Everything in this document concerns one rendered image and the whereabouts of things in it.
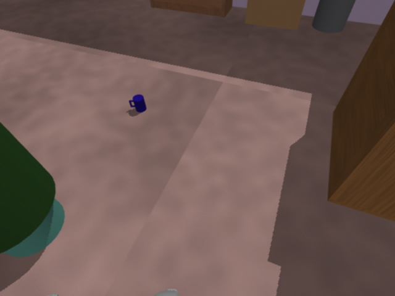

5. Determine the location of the bookshelf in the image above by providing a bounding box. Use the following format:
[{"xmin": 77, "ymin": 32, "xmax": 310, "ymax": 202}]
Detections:
[{"xmin": 150, "ymin": 0, "xmax": 233, "ymax": 18}]

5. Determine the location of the potted plant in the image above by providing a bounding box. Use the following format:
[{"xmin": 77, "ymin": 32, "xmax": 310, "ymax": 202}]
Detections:
[{"xmin": 0, "ymin": 122, "xmax": 65, "ymax": 257}]

